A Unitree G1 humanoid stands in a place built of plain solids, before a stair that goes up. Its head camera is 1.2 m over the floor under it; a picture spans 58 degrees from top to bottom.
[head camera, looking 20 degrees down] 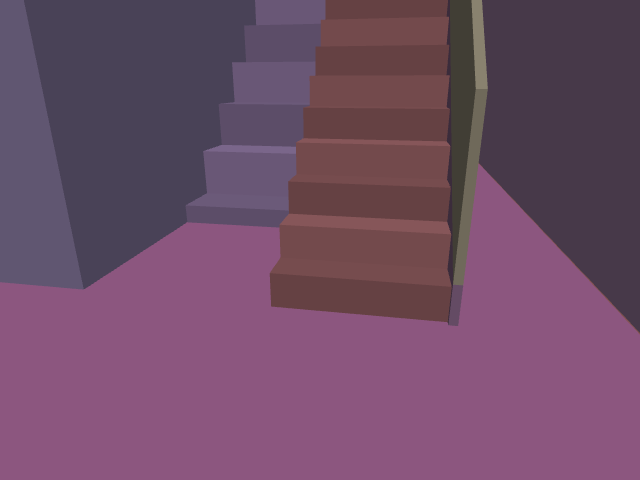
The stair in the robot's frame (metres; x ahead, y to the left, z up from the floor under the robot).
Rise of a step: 0.21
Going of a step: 0.23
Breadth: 0.98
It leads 10 degrees to the right of straight ahead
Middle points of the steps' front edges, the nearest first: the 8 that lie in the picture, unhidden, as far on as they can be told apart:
2.10 -0.20 0.21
2.33 -0.24 0.42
2.56 -0.28 0.63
2.78 -0.32 0.83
3.01 -0.36 1.04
3.24 -0.40 1.25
3.46 -0.44 1.46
3.69 -0.48 1.66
